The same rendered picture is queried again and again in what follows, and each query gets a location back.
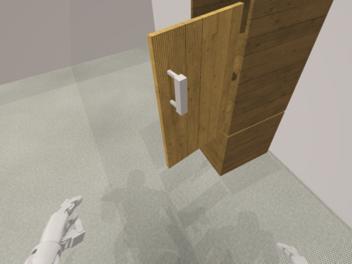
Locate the handle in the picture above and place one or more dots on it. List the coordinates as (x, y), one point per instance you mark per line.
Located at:
(181, 94)

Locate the robot left forearm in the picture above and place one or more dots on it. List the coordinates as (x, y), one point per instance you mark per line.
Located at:
(45, 253)

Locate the right robot hand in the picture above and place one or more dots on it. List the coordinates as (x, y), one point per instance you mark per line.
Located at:
(291, 254)

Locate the left robot hand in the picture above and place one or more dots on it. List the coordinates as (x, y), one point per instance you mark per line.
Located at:
(59, 223)

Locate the cupboard door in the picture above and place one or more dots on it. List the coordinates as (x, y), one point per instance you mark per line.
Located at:
(203, 49)

